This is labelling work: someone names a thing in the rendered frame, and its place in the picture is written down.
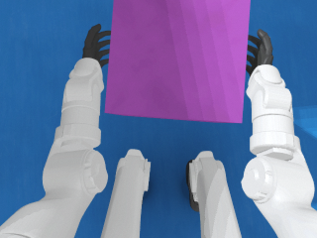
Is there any robot right shin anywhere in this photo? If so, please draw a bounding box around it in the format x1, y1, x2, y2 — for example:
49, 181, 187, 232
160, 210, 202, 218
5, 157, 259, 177
192, 151, 226, 201

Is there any left robot upper arm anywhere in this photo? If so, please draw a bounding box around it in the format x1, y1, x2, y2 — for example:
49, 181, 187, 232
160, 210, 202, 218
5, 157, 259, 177
0, 149, 108, 238

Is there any right robot upper arm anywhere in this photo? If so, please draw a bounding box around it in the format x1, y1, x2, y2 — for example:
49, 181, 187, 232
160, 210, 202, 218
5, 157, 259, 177
241, 156, 317, 238

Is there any carton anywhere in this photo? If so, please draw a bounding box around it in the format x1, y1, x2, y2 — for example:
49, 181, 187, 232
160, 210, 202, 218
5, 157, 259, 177
104, 0, 251, 124

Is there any robot right hand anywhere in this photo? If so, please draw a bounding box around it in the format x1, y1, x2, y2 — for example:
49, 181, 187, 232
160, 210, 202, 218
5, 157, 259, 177
246, 29, 274, 77

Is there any left robot forearm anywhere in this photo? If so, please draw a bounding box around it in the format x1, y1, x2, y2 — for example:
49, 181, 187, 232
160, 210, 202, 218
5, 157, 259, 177
43, 58, 104, 189

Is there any robot left hand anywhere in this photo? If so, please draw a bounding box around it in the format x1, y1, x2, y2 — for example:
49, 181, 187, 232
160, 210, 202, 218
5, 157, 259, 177
82, 24, 111, 68

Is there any right robot forearm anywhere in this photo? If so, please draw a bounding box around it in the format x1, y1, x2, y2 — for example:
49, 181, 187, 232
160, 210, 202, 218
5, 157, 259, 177
246, 64, 315, 192

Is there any robot left thigh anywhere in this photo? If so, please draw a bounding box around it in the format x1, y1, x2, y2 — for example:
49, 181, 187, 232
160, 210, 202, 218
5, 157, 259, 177
100, 155, 151, 238

